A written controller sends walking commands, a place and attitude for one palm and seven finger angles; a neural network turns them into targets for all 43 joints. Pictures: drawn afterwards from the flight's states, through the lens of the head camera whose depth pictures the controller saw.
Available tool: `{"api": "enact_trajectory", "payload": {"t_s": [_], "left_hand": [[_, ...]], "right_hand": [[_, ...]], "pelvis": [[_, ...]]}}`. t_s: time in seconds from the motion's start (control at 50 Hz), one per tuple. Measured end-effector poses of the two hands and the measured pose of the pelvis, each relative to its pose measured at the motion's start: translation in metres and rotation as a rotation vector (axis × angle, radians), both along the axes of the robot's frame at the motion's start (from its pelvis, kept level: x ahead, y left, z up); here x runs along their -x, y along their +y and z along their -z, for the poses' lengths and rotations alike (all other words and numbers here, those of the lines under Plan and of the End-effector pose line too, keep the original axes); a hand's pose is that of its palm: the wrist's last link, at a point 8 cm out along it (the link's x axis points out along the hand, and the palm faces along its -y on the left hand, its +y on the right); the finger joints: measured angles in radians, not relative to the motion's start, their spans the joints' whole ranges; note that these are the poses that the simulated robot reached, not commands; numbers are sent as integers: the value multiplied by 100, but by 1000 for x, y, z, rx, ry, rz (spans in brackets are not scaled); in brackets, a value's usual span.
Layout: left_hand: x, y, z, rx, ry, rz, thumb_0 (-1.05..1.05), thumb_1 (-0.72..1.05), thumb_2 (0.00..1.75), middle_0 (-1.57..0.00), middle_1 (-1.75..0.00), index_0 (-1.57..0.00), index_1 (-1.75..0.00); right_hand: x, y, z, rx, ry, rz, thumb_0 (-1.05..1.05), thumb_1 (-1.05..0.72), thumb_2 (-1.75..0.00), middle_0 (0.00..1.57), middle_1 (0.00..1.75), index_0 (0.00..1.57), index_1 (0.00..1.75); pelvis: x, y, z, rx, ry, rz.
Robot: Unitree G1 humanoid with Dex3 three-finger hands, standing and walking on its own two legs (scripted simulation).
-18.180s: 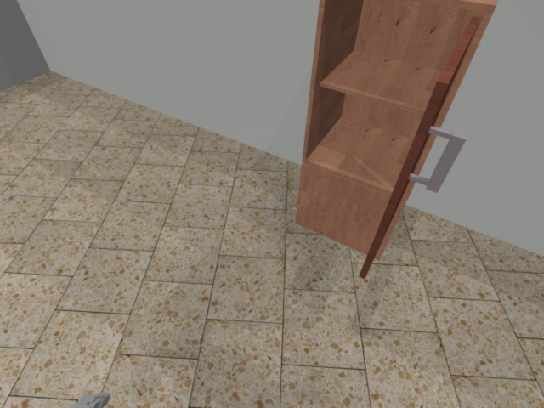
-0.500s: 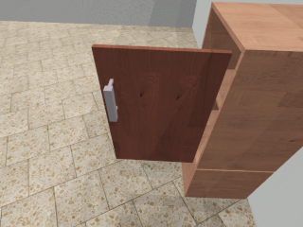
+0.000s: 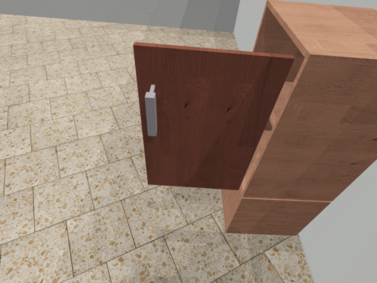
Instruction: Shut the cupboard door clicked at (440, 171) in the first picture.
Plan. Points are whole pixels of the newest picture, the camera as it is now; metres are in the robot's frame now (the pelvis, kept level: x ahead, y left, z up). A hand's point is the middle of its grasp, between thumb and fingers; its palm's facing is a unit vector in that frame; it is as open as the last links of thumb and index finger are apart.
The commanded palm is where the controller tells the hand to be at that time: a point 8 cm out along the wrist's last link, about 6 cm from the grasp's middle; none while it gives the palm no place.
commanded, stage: come to a stop and stand still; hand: left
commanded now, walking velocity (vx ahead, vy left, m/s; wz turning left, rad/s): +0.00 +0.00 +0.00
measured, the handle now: (152, 110) +0.53 +0.14 +0.07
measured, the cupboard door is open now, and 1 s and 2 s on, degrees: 89 89 89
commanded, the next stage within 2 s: look again from close up in 0.34 s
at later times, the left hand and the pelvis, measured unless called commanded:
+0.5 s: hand out of the picture -0.03 +0.17 -0.17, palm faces +0.03 -0.99 -0.17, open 7.3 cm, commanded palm none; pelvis -0.01 +0.01 +0.01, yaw +0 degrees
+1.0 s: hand out of the picture +0.01 +0.15 -0.17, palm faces +0.01 -0.98 -0.18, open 7.3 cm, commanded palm none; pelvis +0.01 -0.01 +0.01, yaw +0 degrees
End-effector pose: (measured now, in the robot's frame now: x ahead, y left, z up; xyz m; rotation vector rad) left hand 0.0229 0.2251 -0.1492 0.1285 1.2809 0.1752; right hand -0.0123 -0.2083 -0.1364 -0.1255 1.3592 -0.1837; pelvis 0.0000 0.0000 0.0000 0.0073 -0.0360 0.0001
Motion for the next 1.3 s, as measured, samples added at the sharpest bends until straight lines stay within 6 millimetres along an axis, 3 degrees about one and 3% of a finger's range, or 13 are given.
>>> {"api": "enact_trajectory", "payload": {"t_s": [0.1,0.24,0.46,0.58,0.76,1.02,1.18,1.3], "left_hand": [[-8,12,-7,-22,-31,19,1,92,90,-20,-30,-20,-30],[9,12,-11,-13,23,39,1,93,90,-20,-30,-20,-30],[49,-5,-8,25,130,7,1,92,90,-20,-30,-20,-30],[59,-19,-7,47,170,2,1,91,90,-20,-30,-20,-30],[47,-31,-7,54,156,9,0,91,90,-20,-30,-20,-30],[19,-28,-10,15,115,23,1,92,90,-20,-30,-20,-30],[14,-32,-9,15,115,25,1,92,90,-20,-30,-20,-30],[12,-44,-5,29,150,18,0,91,90,-20,-30,-20,-30]], "right_hand": [[21,18,7,-43,52,10,1,-91,-90,20,30,20,30],[29,23,5,-54,56,21,1,-91,-90,20,30,20,30],[6,0,1,-10,32,-15,1,-90,-90,20,30,20,30],[-12,-9,-1,1,4,-28,1,-91,-90,20,30,20,30],[-23,-18,-1,5,2,-32,1,-92,-90,20,30,20,30],[-15,-19,2,-20,44,-18,1,-91,-90,20,30,20,30],[-12,-18,5,-38,61,-8,1,-91,-90,20,30,20,30],[-12,-28,9,-43,96,15,1,-90,-90,20,30,20,30]], "pelvis": [[7,7,0,-4,12,10],[15,13,-5,7,16,3],[10,10,-7,2,20,-1],[5,4,-7,2,20,1],[-3,-4,-8,2,20,3],[-14,-15,-8,1,18,6],[-21,-20,-6,-4,16,10],[-36,-30,-2,-18,30,13]]}}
